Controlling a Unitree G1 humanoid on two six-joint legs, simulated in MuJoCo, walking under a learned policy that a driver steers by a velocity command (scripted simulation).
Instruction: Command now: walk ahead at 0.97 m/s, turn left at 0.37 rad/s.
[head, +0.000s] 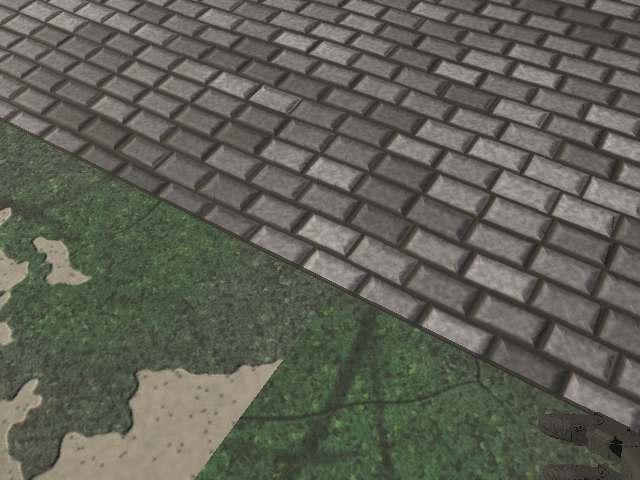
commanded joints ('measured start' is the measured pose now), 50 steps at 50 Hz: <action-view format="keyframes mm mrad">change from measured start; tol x64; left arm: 1 48 205 53 3 33 7 27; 50 -73 91 26 -208 -21 -90 -20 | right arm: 1 -120 -106 -37 -102 18 -24 24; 5 655 -217 -78 110 13 34 -21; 50 432 -308 -112 -66 -31 81 -32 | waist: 1 -28 -159 14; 50 -150 299 -422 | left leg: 1 152 -109 81 -7 -50 48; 6 1350 231 -748 43 -720 425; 17 106 -66 -417 -348 -498 216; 27 -134 -13 -255 994 -737 3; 41 -37 118 -30 417 -197 27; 47 641 -91 105 284 -367 157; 50 1319 273 -894 -80 -725 502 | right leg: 1 -24 -244 -93 105 1252 101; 4 -139 -262 -116 727 1765 139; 6 -1020 38 70 1624 -174 226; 19 -443 -73 34 444 593 204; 27 290 -532 951 146 -565 -76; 47 -269 -337 -249 609 1653 97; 50 -1108 -16 92 1589 -170 119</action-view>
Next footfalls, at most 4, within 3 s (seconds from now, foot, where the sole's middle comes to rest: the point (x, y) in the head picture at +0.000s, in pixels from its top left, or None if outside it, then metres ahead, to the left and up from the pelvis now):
0.08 left None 0.32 0.05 -0.76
0.50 right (419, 353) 0.75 -0.09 -0.76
0.96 left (239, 281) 0.93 0.35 -0.76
1.44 right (167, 165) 1.35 0.64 -0.76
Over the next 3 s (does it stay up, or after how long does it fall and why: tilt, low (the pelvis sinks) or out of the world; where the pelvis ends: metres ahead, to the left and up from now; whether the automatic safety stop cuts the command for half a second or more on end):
stays up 1.55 0.82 0.02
